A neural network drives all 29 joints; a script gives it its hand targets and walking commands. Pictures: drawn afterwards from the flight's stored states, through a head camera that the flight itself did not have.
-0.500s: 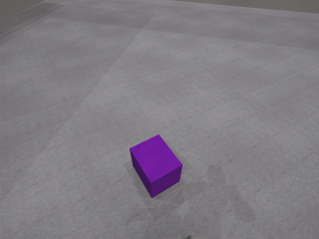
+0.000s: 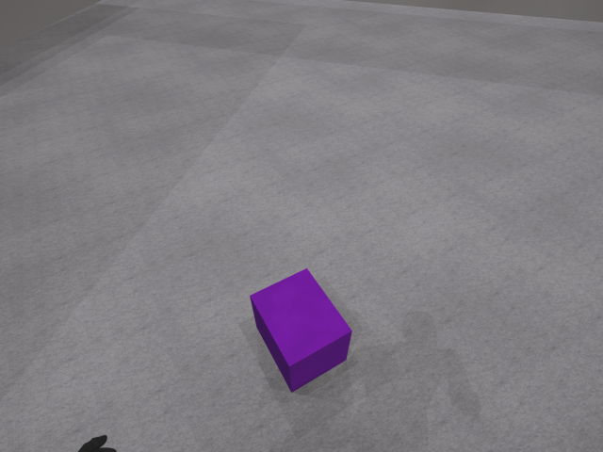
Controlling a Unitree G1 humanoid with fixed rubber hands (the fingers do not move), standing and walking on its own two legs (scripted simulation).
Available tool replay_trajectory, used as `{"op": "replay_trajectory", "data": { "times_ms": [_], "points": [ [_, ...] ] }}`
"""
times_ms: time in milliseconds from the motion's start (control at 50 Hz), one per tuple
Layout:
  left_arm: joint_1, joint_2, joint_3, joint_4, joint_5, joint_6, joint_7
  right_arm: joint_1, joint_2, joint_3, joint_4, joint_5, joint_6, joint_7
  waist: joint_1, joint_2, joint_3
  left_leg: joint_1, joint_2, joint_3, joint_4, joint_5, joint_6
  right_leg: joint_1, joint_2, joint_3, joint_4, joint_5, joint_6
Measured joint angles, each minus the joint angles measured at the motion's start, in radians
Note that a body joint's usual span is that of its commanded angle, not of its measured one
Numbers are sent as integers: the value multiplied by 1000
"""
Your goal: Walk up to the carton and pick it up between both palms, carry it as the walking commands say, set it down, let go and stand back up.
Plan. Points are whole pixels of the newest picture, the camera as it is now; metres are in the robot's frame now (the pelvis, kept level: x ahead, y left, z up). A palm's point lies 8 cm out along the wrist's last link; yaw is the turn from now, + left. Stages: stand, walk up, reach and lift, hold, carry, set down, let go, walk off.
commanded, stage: walk up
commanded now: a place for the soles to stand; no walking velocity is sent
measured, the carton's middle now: (299, 328) +0.62 +0.03 -0.63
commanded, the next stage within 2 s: none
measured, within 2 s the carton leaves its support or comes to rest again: neither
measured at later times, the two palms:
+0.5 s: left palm out of the picture +0.11 +0.32 -0.08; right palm out of the picture +0.09 -0.32 -0.09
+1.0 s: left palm out of the picture +0.08 +0.22 -0.13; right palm out of the picture +0.24 -0.46 -0.06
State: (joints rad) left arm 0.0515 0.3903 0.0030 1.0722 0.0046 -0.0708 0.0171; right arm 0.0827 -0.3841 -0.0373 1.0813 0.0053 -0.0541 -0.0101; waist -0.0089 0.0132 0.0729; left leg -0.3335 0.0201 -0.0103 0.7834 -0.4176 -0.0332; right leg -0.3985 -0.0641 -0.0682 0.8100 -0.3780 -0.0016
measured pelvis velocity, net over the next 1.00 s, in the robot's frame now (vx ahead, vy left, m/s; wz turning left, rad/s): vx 0.10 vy -0.12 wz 0.28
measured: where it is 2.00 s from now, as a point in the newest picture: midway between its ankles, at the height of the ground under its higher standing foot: outside the picture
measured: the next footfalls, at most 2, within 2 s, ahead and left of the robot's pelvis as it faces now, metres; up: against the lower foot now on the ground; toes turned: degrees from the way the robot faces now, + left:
right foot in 0.66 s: +0.14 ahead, -0.18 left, +0.00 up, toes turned +8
left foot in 0.88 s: +0.14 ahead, +0.03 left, +0.00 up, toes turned +19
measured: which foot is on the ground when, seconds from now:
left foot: down 0.00-0.68, up 0.70-0.86, down 0.88-1.00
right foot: down 0.00-0.44, up 0.46-0.64, down 0.66-0.88, up 0.90-1.00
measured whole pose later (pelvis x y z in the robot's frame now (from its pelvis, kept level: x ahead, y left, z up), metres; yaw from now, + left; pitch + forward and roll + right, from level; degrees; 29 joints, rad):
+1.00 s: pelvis +0.10 -0.12 -0.01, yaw +16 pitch -3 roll +2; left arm 0.22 0.46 0.11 0.83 0.06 0.07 -0.07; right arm 0.33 -0.46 -0.09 0.90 -0.02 -0.12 -0.11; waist 0.03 -0.12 0.11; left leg -0.43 0.01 0.06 0.87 -0.39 0.00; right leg -0.51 -0.02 0.02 1.20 -0.53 0.00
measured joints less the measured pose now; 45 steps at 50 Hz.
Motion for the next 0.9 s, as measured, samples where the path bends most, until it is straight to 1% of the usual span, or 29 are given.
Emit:
{"op": "replay_trajectory", "data": {
  "times_ms": [80, 200, 340, 420, 440, 460, 480, 500, 540, 560, 580, 620, 660, 680, 700, 720, 740, 780, 800, 840, 860, 880, 900],
  "points": [
    [-20, -2, 3, 26, 3, 6, -6, -13, -7, 4, 28, -5, 6, 3, 8, 8, -6, 20, 8, -10, -28, 13, 1, 33, 9, -12, -48, 22, -2],
    [-17, 2, 3, 63, 6, 14, -12, -25, -8, 8, 56, -7, 15, 8, 6, 0, -16, 57, -1, -17, -86, 40, 3, 72, 2, -19, -100, 41, 0],
    [-15, -3, 0, 88, 2, 22, -18, -10, 0, 16, 79, -6, 18, 12, 15, 1, -16, 103, 1, -21, -158, 72, 3, 123, 6, -26, -179, 73, 4],
    [-14, -7, -1, 94, 1, 26, -18, -8, 8, 17, 82, -7, 22, 12, 13, 2, -14, 125, 0, -26, -198, 90, 3, 149, 7, -32, -220, 90, 5],
    [-11, -5, 13, 76, 13, 39, -29, 1, 12, 10, 70, -3, 18, 8, 12, -2, -15, 125, -2, -29, -203, 93, 4, 144, 6, -32, -209, 68, -1],
    [-9, 2, 28, 46, 24, 55, -43, 20, 16, -1, 51, -1, 8, 0, 10, -11, -17, 118, -8, -36, -199, 92, 6, 128, 11, -16, -169, 6, -9],
    [-10, 12, 42, 13, 35, 70, -55, 45, 18, -14, 31, -3, -3, -10, 8, -22, -17, 109, -15, -47, -192, 89, 7, 103, 21, 16, -99, -60, -12],
    [-14, 24, 53, -20, 44, 83, -65, 73, 19, -26, 13, -4, -14, -22, 7, -35, -15, 103, -22, -58, -186, 86, 8, 71, 31, 48, -17, -98, -12],
    [-26, 50, 74, -82, 55, 96, -81, 129, 15, -43, -16, -9, -28, -46, 4, -65, -7, 94, -37, -78, -177, 81, 6, 9, 33, 92, 114, -111, -9],
    [-30, 61, 84, -110, 58, 99, -89, 154, 8, -50, -27, -12, -32, -54, 2, -76, -3, 88, -41, -87, -169, 76, 1, -17, 28, 105, 147, -116, -8],
    [-33, 70, 92, -136, 59, 100, -97, 176, -3, -56, -36, -18, -33, -60, 0, -83, 2, 81, -41, -95, -155, 68, -6, -36, 22, 116, 157, -132, -7],
    [-34, 86, 105, -180, 59, 100, -109, 212, -32, -64, -51, -28, -34, -68, -7, -87, 9, 62, -33, -114, -112, 40, -22, -56, 13, 130, 125, -157, -12],
    [-29, 98, 116, -215, 58, 98, -116, 240, -66, -66, -65, -35, -32, -73, -15, -76, 11, 29, -12, -140, -35, -10, -23, -47, 19, 129, 43, -129, -23],
    [-23, 98, 122, -230, 61, 93, -115, 250, -86, -65, -70, -38, -29, -76, -18, -55, 14, 4, 7, -160, 27, -46, 1, -48, 35, 103, 40, -58, -15],
    [-12, 99, 124, -244, 63, 88, -113, 254, -99, -61, -71, -35, -24, -80, -22, -44, 16, -30, 15, -166, 108, -79, 32, -52, 43, 77, 58, -10, -9],
    [-2, 95, 123, -253, 60, 86, -110, 252, -107, -56, -70, -30, -18, -86, -28, -34, 20, -71, 19, -157, 199, -111, 54, -48, 49, 51, 74, -10, -8],
    [8, 87, 120, -258, 57, 87, -109, 247, -112, -51, -67, -24, -17, -89, -31, -24, 26, -109, 24, -137, 279, -131, 67, -35, 54, 24, 76, -22, -11],
    [30, 67, 113, -258, 56, 90, -105, 234, -115, -47, -66, -15, -23, -86, -28, -7, 40, -159, 39, -71, 355, -134, 72, 6, 63, -22, 56, -43, -25],
    [44, 59, 110, -256, 55, 93, -102, 230, -112, -46, -69, -12, -28, -81, -22, -6, 46, -167, 44, -35, 346, -132, 73, 25, 65, -40, 43, -47, -32],
    [74, 50, 105, -257, 56, 100, -99, 226, -102, -45, -81, -8, -39, -71, -6, -14, 49, -159, 42, 31, 251, -124, 79, 54, 62, -70, 26, -54, -39],
    [91, 50, 102, -260, 58, 106, -99, 229, -96, -45, -90, -7, -47, -69, 4, -26, 47, -138, 32, 57, 166, -87, 87, 58, 56, -78, 31, -64, -41],
    [110, 54, 102, -264, 59, 113, -97, 235, -92, -48, -103, -12, -58, -70, 15, -44, 43, -119, 16, 64, 96, -6, 87, 51, 46, -79, 57, -84, -44],
    [126, 55, 104, -265, 56, 121, -95, 242, -88, -52, -119, -21, -68, -75, 24, -63, 42, -121, 6, 66, 93, 47, 79, 30, 43, -60, 111, -116, -41]
  ]
}}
